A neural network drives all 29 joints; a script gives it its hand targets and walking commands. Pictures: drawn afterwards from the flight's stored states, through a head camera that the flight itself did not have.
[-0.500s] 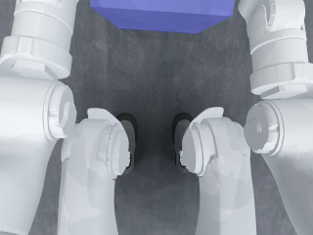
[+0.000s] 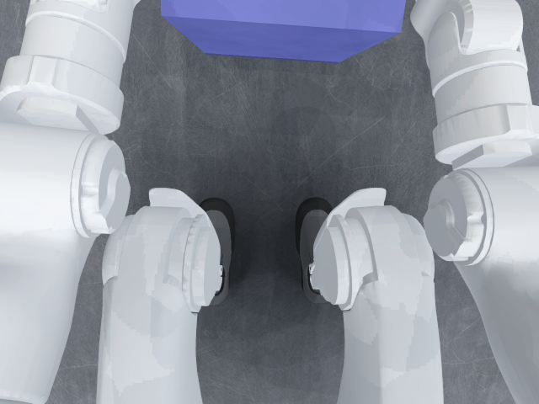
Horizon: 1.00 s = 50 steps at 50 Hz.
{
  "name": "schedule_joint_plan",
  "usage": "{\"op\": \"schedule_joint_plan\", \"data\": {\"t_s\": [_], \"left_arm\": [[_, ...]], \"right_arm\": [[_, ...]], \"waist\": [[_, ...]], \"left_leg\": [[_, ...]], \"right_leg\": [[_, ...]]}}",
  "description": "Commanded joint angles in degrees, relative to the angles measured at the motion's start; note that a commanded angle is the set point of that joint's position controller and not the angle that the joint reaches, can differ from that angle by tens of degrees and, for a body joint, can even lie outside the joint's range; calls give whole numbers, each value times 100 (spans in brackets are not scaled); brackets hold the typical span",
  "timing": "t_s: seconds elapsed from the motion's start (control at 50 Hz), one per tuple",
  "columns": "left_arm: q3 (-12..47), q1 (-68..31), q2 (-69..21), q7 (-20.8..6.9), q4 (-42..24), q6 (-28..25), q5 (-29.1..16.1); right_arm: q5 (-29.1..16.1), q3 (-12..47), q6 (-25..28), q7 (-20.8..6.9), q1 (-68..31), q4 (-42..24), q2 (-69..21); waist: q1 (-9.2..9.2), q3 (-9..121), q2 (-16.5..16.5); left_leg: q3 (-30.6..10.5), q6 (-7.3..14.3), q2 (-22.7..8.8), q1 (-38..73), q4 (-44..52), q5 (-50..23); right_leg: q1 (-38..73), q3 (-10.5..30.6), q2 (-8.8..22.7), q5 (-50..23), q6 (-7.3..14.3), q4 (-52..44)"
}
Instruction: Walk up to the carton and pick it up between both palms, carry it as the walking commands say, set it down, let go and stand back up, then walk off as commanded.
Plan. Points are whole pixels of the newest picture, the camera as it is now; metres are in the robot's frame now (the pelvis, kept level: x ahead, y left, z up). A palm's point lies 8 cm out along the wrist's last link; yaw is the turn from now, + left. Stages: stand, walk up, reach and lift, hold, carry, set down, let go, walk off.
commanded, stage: set down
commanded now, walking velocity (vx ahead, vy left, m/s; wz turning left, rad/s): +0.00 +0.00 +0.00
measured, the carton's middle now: out of the picture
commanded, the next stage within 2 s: none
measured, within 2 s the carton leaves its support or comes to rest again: neither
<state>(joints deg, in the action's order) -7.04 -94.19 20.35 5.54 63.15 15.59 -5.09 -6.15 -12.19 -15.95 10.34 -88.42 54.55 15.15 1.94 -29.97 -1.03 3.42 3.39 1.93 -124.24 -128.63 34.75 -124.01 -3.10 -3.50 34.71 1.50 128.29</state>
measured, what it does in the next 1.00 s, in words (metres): stands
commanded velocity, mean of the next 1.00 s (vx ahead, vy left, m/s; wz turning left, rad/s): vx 0.00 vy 0.00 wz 0.00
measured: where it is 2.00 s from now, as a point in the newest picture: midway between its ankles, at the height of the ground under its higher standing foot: (265, 267)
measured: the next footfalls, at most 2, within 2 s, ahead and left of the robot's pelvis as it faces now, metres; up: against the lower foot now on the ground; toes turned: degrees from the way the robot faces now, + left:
none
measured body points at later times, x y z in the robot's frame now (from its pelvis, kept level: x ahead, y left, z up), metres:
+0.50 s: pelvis +0.00 +0.00 -0.01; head +0.37 +0.02 +0.22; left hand +0.59 +0.14 -0.17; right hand +0.57 -0.17 -0.17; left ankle +0.11 +0.10 -0.33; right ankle +0.11 -0.10 -0.33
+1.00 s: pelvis +0.00 +0.00 -0.01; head +0.38 +0.02 +0.22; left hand +0.60 +0.15 -0.17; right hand +0.57 -0.17 -0.17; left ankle +0.11 +0.10 -0.33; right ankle +0.11 -0.10 -0.33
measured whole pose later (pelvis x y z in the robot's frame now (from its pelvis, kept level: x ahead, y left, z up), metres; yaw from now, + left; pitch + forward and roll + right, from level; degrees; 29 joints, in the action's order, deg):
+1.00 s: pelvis +0.00 +0.00 -0.01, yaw +0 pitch +30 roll -2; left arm -13.1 -92.7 19.3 -2.0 61.0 13.9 0.2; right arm -2.0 -20.4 -13.0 1.7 -86.8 55.2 15.4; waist 1.6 -30.0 -1.4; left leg 3.6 4.2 2.0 -126.2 -131.7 35.2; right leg -125.3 -3.4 -3.4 35.4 0.9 130.9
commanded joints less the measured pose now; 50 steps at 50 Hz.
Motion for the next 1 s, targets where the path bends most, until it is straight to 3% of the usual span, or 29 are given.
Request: {"op": "schedule_joint_plan", "data": {"t_s": [0.0, 0.02, 0.08, 0.14, 0.18, 0.34, 0.38, 0.42, 0.44, 0.48, 0.5, 0.56, 0.6, 0.66, 0.7, 0.76, 0.8, 0.84, 0.86, 0.92, 0.98], "left_arm": [[1244, -3480, -5250, -1671, -1342, -346, -598], [1254, -3538, -5186, -1678, -1352, -356, -632], [1233, -3550, -5261, -1706, -1287, -355, -615], [1156, -3386, -5219, -1766, -1120, -351, -476], [1106, -3353, -5207, -1788, -1099, -364, -451], [997, -3116, -5278, -1903, -786, -274, -285], [956, -2895, -5164, -1930, -747, -265, -148], [966, -2814, -5151, -1963, -670, -218, -153], [1016, -2876, -5262, -1973, -732, -232, -175], [1014, -2833, -5256, -1970, -700, -209, -148], [1002, -2738, -5330, -1978, -579, -166, -135], [867, -2504, -5238, -1987, -475, -141, -2], [891, -2555, -5184, -2011, -565, -140, -23], [934, -2478, -5122, -1988, -507, -116, 51], [935, -2399, -5199, -1993, -482, -120, -9], [877, -2374, -5081, -1971, -494, -149, 84], [904, -2369, -4987, -1967, -477, -133, 93], [834, -2304, -4988, -1981, -471, -137, 104], [899, -2354, -5050, -1982, -448, -136, 35], [826, -2440, -4732, -1938, -529, -182, 158], [809, -2325, -4415, -1856, -545, -234, 128]], "right_arm": [[-780, 1849, 360, -1749, -4485, -1600, -5361], [-716, 1790, 361, -1765, -4433, -1513, -5371], [-696, 1719, 368, -1781, -4389, -1399, -5310], [-658, 1650, 349, -1834, -4144, -1073, -5476], [-672, 1668, 361, -1863, -4175, -1193, -5461], [-403, 1360, 308, -1995, -3847, -807, -5262], [-458, 1379, 324, -2039, -3816, -874, -5258], [-371, 1308, 259, -2089, -3623, -663, -5243], [-358, 1298, 270, -2099, -3529, -593, -5200], [-342, 1268, 272, -2115, -3576, -580, -5128], [-354, 1212, 283, -2137, -3578, -627, -5044], [-281, 1203, 227, -2165, -3355, -452, -5054], [-194, 1111, 232, -2181, -3315, -458, -4990], [-200, 1070, 227, -2208, -3240, -438, -4913], [-83, 1011, 224, -2189, -3137, -413, -4821], [-91, 1077, 195, -2222, -3067, -321, -5007], [-137, 1045, 209, -2224, -3083, -406, -4944], [-74, 993, 209, -2193, -2982, -402, -4847], [-33, 961, 221, -2195, -3001, -369, -4834], [7, 863, 230, -2146, -2985, -306, -4672], [7, 813, 284, -2084, -2922, -316, -4347]], "waist": [[-94, 8553, 207], [-35, 8474, 91], [-34, 8165, 169], [-88, 7799, 137], [-151, 7708, 115], [-26, 6617, 189], [-216, 6374, 299], [-84, 6144, 206], [-12, 6177, 326], [-53, 5987, 319], [32, 5865, 417], [-52, 5478, 294], [87, 5456, 214], [40, 5332, 450], [214, 5261, 349], [83, 5117, 157], [50, 5214, 333], [77, 5073, 275], [221, 5091, 241], [56, 5067, 364], [107, 5201, 363]], "left_leg": [[-322, 59, 380, 3678, 792, -2317], [-399, 72, 378, 3655, 821, -2244], [-385, 55, 366, 3571, 769, -2112], [-384, 73, 342, 3317, 808, -1998], [-355, 83, 348, 3311, 801, -2000], [-470, 72, 317, 3010, 829, -1516], [-418, 82, 307, 2867, 782, -1582], [-471, 85, 309, 2812, 816, -1492], [-463, 58, 312, 2913, 816, -1433], [-494, 69, 326, 2957, 804, -1396], [-532, 57, 288, 3023, 796, -1407], [-498, 78, 313, 2765, 769, -1296], [-549, 78, 318, 2802, 811, -1173], [-527, 52, 292, 2908, 797, -1152], [-552, 52, 331, 2952, 783, -1206], [-549, 90, 330, 2811, 780, -1226], [-513, 83, 318, 2920, 764, -1120], [-518, 68, 321, 2860, 760, -1151], [-549, 68, 334, 2870, 730, -1184], [-500, 48, 298, 2870, 730, -1085], [-523, 9, 292, 2997, 686, -1242]], "right_leg": [[3839, 266, -264, -2528, -91, -915], [3731, 208, -250, -2414, -88, -903], [3543, 249, -248, -2239, -72, -912], [3458, 260, -278, -2206, -65, -908], [3431, 253, -288, -2154, -66, -880], [2677, 229, -266, -1527, -11, -893], [2580, 295, -269, -1599, -30, -860], [2411, 218, -253, -1472, -44, -828], [2442, 224, -252, -1438, -5, -831], [2206, 213, -224, -1257, 10, -819], [2106, 216, -225, -1237, 33, -839], [2068, 263, -215, -1140, -4, -844], [1992, 171, -224, -1032, 1, -829], [1869, 179, -190, -954, 31, -830], [1890, 152, -196, -970, 5, -835], [1965, 202, -207, -1017, -14, -821], [1975, 163, -202, -918, -9, -808], [1997, 208, -197, -911, -2, -842], [1962, 155, -205, -963, -22, -816], [2000, 214, -211, -917, -11, -822], [2107, 181, -187, -1061, -24, -776]]}}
